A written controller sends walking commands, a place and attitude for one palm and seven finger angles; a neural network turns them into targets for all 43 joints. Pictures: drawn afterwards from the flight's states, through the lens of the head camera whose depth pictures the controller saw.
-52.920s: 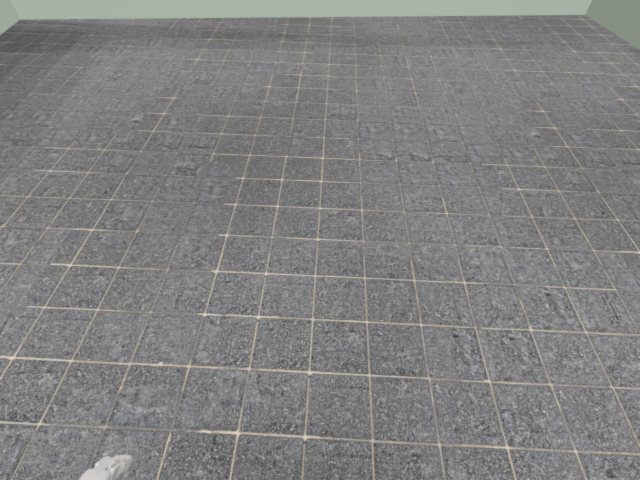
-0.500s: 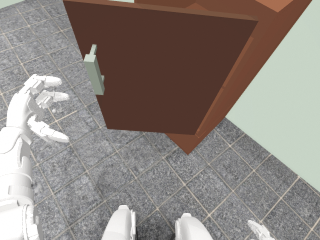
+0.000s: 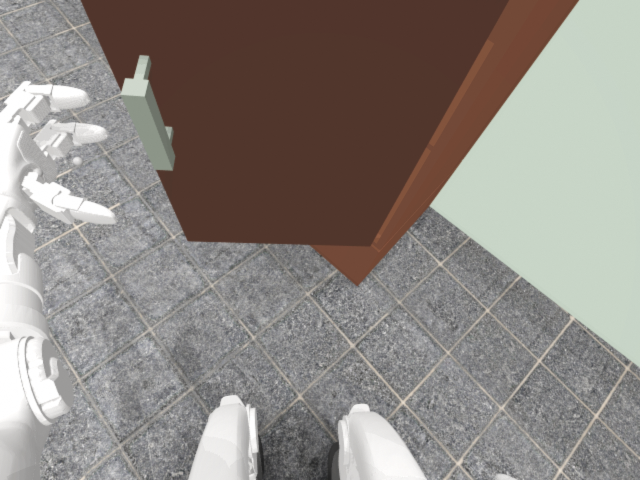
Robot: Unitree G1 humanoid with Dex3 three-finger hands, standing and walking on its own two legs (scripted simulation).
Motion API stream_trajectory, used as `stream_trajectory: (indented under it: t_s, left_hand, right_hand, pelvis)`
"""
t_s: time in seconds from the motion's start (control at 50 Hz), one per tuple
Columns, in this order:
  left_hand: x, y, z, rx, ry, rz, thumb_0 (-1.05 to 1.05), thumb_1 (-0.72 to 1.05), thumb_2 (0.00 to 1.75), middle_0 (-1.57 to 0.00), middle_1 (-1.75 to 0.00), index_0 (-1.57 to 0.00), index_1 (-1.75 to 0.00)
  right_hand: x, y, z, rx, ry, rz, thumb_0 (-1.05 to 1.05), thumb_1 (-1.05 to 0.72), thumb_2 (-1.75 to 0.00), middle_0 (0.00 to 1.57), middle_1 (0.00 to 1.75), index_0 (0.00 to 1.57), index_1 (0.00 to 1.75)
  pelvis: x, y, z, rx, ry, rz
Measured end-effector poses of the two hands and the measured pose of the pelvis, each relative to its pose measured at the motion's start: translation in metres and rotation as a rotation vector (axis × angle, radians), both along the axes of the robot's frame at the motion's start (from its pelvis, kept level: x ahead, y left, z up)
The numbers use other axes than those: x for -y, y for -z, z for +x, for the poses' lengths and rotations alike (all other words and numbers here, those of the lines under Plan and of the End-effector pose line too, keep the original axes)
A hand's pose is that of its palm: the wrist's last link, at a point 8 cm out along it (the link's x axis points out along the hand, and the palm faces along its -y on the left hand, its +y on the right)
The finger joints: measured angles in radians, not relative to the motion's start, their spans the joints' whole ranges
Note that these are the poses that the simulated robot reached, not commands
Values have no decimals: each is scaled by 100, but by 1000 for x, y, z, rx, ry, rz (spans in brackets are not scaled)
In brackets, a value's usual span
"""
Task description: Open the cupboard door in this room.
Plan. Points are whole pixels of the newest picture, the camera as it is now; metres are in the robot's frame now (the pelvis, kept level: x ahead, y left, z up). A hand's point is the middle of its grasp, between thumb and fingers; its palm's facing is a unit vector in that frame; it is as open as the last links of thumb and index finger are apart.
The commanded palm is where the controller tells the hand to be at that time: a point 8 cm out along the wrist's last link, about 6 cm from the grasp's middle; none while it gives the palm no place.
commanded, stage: move the hooked fingers beside the handle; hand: left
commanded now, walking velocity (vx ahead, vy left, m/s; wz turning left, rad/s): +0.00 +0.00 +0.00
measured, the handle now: (154, 116) +0.54 +0.19 +0.05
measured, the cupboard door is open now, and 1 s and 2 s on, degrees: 43 43 43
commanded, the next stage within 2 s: slide the fingers in behind the handle in 0.92 s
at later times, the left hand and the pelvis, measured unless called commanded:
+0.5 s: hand (87, 151) +0.48 +0.26 +0.06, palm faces +0.00 -1.00 -0.03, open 14.0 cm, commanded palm +0.47 +0.29 +0.06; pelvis +0.00 +0.00 +0.00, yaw -1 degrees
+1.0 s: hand (86, 153) +0.48 +0.26 +0.05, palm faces -0.02 -1.00 -0.02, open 14.0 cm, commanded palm +0.47 +0.29 +0.06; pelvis +0.01 +0.00 +0.00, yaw +0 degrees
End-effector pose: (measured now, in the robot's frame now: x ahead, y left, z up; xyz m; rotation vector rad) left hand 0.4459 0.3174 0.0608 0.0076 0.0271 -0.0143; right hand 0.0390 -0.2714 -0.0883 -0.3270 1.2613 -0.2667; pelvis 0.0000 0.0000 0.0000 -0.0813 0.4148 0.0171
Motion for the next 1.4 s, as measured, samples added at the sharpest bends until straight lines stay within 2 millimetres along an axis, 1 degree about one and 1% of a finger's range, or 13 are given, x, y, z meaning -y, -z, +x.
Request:
stream_trajectory:
  t_s: [0.22, 0.34, 0.42, 0.5, 0.56, 0.7, 0.82, 0.94, 1.04, 1.12, 1.26, 1.4]
  left_hand:
    - [6, -2, 24, -2, 1, 1, -1, -50, 30, -30, -120, -30, -120]
    - [8, 4, 23, -28, 7, 13, -1, -50, 30, -30, -120, -30, -120]
    - [6, 5, 18, -23, -7, 11, -1, -50, 30, -30, -120, -30, -120]
    - [6, 0, 15, -1, -10, 21, -1, -50, 30, -30, -120, -30, -120]
    - [9, -1, 16, -7, -6, 12, -1, -50, 30, -30, -120, -30, -120]
    - [9, 6, 21, -40, -6, 6, -1, -50, 30, -30, -120, -30, -120]
    - [3, 5, 21, 1, -16, 13, -1, -50, 30, -30, -120, -30, -120]
    - [1, 6, 18, -26, -3, 13, -1, -50, 30, -30, -120, -30, -120]
    - [6, 4, 16, -11, 3, 10, -1, -50, 30, -30, -120, -30, -120]
    - [15, 1, 17, -4, 14, 6, -1, -50, 30, -30, -120, -30, -120]
    - [31, 5, 19, -26, 11, -6, -1, -50, 30, -30, -120, -30, -120]
    - [36, 2, 16, 3, -8, 9, -1, -50, 30, -30, -120, -30, -120]
  right_hand:
    - [-1, 3, -18, -59, 33, 3, 1, -91, -90, 20, 30, 20, 30]
    - [-5, 3, -22, -73, 49, 18, 1, -91, -90, 20, 30, 20, 30]
    - [-6, 2, -20, -73, 49, 25, 1, -91, -90, 20, 30, 20, 30]
    - [-7, 2, -15, -70, 39, 28, 1, -91, -90, 20, 30, 20, 30]
    - [-6, 2, -10, -62, 30, 26, 1, -91, -90, 20, 30, 20, 30]
    - [-1, 0, 0, -29, 19, 7, 1, -91, -90, 20, 30, 20, 30]
    - [1, 1, -1, -38, 22, 3, 1, -91, -90, 20, 30, 20, 30]
    - [-2, 3, -4, -60, 24, 12, 1, -91, -90, 20, 30, 20, 30]
    - [-5, 3, -4, -63, 27, 20, 1, -91, -90, 20, 30, 20, 30]
    - [-7, 3, -3, -55, 26, 27, 1, -91, -90, 20, 30, 20, 30]
    - [-8, 1, 0, -29, 30, 37, 1, -91, -90, 20, 30, 20, 30]
    - [-7, 2, -2, -24, 35, 47, 1, -91, -90, 20, 30, 20, 30]
  pelvis:
    - [0, 3, 0, -25, 7, -6]
    - [-1, 2, 1, -30, 14, -3]
    - [-1, 1, 3, -26, 15, -2]
    - [-1, -1, 4, -20, 9, -3]
    - [0, -2, 4, -17, 4, -4]
    - [1, 0, 4, -22, 4, -5]
    - [1, 3, 4, -28, 9, -6]
    - [0, 2, 5, -27, 5, -8]
    - [-1, 0, 6, -24, 4, -7]
    - [-1, -2, 6, -19, 1, -6]
    - [0, -3, 6, -11, 5, 0]
    - [2, -4, 6, -4, 9, 5]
